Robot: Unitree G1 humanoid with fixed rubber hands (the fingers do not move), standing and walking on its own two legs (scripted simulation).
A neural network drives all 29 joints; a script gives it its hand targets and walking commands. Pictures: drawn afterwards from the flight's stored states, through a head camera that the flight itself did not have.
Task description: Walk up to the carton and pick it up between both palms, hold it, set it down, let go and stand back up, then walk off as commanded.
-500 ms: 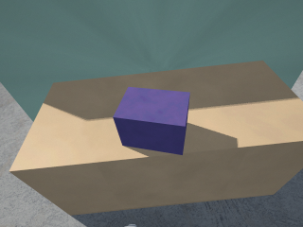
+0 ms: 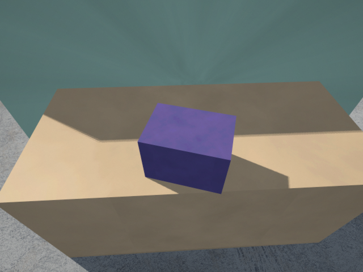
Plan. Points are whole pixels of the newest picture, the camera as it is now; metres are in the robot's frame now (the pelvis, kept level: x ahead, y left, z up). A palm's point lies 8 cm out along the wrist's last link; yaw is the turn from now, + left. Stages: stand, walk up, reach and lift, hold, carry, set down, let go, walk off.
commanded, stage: walk up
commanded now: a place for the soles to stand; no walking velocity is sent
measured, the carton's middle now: (188, 147) +0.51 +0.01 -0.06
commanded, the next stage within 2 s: none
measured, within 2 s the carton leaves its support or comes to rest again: neither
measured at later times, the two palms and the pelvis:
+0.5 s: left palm out of the picture +0.09 +0.31 -0.08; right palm out of the picture +0.08 -0.33 -0.06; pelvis +0.01 -0.01 +0.00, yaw +2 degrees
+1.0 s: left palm out of the picture +0.11 +0.30 -0.07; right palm out of the picture +0.10 -0.34 -0.07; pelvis +0.02 -0.02 +0.00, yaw +1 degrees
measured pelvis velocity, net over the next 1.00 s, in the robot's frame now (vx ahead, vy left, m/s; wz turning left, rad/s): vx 0.02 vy -0.02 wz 0.02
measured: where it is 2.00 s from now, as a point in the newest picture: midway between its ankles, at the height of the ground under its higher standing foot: outside the picture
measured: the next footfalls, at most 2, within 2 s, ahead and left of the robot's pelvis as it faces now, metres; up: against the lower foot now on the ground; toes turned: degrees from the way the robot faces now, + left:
left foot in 1.28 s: +0.14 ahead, +0.12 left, +0.00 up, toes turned +2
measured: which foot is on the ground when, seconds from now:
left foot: down 0.00-1.00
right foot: down 0.00-1.00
